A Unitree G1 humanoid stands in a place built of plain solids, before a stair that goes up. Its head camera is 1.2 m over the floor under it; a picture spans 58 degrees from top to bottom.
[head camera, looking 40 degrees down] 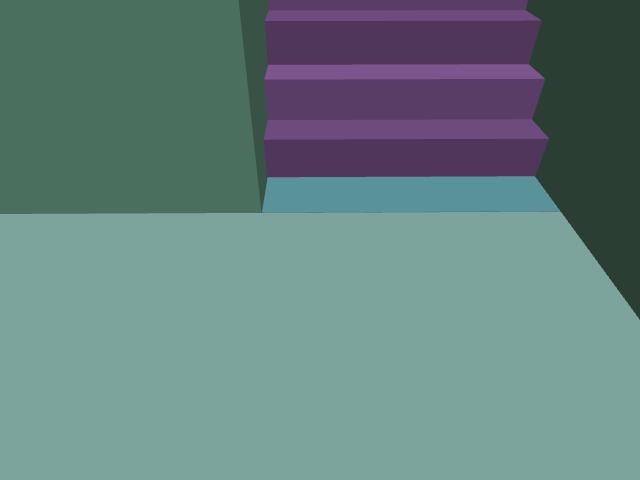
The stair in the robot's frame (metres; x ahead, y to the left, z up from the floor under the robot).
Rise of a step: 0.21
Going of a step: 0.22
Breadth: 1.40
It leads straight ahead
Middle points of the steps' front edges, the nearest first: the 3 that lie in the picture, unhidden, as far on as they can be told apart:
1.94 -0.43 0.22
2.16 -0.42 0.43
2.39 -0.42 0.64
